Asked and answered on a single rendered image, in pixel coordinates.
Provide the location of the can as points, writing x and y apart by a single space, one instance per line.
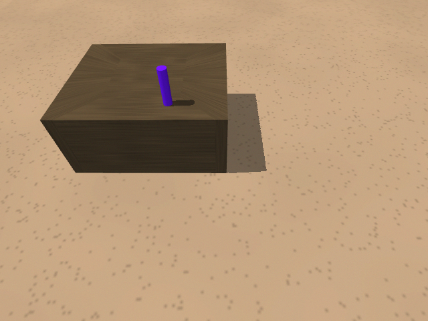
164 85

